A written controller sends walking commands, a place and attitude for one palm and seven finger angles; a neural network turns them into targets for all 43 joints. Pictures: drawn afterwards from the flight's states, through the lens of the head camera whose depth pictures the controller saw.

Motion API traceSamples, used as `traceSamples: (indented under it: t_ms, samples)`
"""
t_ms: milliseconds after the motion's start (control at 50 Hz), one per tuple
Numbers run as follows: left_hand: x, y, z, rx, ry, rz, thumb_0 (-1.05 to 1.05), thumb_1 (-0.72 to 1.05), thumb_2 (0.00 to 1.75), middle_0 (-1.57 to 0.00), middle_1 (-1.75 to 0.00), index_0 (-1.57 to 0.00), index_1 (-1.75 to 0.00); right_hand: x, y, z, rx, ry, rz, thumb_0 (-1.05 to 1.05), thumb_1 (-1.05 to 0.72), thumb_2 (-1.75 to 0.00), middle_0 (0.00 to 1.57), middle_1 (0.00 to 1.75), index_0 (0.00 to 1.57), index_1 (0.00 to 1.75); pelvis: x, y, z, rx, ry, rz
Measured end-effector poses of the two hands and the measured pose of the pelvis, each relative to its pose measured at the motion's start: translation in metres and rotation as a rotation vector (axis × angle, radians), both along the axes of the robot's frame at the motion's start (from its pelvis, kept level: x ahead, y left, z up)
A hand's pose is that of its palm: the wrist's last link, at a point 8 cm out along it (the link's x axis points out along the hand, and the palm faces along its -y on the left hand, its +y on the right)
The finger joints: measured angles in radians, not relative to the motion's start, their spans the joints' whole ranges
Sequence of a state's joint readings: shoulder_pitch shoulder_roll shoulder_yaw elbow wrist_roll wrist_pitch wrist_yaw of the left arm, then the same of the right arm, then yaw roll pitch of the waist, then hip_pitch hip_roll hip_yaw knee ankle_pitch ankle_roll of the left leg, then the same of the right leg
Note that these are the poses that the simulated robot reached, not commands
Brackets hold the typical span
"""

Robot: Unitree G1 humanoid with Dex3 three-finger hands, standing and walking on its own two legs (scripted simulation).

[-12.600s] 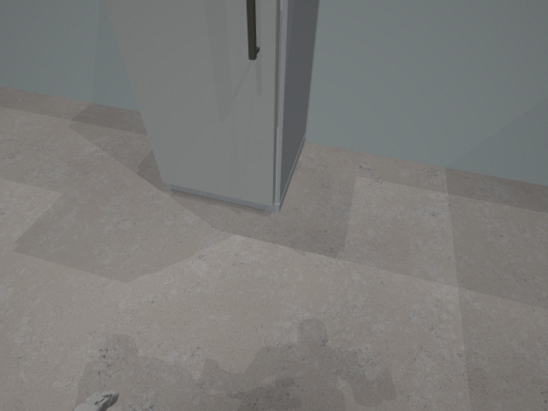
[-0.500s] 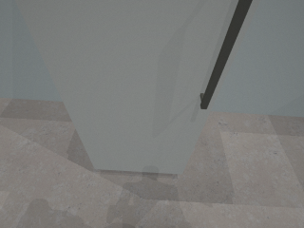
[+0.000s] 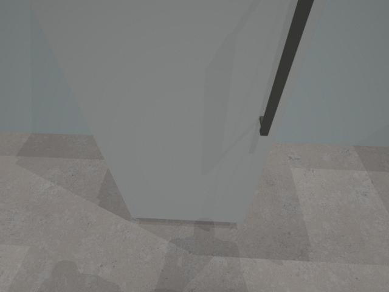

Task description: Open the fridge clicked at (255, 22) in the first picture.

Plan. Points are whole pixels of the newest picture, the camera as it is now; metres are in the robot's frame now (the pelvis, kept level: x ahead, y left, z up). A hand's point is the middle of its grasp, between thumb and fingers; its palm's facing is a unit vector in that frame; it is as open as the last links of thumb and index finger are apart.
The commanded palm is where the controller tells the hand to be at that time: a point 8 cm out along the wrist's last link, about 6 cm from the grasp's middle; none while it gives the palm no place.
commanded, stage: come to a stop and stand still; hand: right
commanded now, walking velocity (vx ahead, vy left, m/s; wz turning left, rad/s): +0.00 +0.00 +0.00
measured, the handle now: (286, 49) +0.52 -0.15 +0.25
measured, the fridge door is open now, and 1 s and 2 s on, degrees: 0 0 0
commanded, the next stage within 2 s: look again from close up in 0.08 s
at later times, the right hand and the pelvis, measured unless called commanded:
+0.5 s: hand out of the picture +0.06 -0.22 -0.18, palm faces -0.02 +0.98 -0.21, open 7.4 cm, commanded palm none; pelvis +0.03 -0.04 +0.00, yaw +2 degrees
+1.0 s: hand out of the picture +0.06 -0.24 -0.17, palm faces +0.02 +0.97 -0.23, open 7.4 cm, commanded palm +0.13 -0.28 -0.06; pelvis +0.03 -0.04 +0.00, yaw +1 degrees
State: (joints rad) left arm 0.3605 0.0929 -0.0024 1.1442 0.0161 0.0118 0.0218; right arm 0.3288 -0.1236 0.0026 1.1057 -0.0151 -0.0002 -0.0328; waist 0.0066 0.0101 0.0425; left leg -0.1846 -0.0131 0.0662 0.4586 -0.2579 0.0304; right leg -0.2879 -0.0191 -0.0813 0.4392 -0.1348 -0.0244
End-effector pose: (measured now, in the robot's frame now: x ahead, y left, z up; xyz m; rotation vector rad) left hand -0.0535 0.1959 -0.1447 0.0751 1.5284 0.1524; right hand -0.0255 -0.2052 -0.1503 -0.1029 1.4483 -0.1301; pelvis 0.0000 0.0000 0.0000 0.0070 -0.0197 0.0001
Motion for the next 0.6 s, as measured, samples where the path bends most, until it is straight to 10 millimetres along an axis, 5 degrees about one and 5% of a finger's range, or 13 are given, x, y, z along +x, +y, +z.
traceSamples:
  t_ms: [140,400,600]
  samples:
    - [0.026,-0.006,-0.009,-0.004,-0.077,-0.006,0.01,0.91,0.90,-0.20,-0.30,-0.19,-0.30,0.002,-0.011,0.000,-0.016,0.001,0.032,0.00,-0.91,-0.90,0.20,0.30,0.20,0.30,0.005,-0.013,-0.006,0.028,0.007,0.006]
    - [0.080,-0.008,-0.005,0.047,-0.209,-0.038,0.03,0.94,0.90,-0.20,-0.30,-0.19,-0.30,0.069,-0.053,0.005,-0.068,-0.146,0.064,0.00,-0.91,-0.90,0.19,0.30,0.20,0.30,0.025,-0.036,-0.006,0.001,0.007,0.025]
    - [0.105,-0.003,0.006,0.084,-0.243,-0.055,0.01,0.92,0.90,-0.20,-0.30,-0.20,-0.30,0.081,-0.064,0.004,-0.060,-0.133,0.086,0.00,-0.91,-0.90,0.20,0.30,0.20,0.30,0.031,-0.041,-0.003,0.000,0.008,0.036]
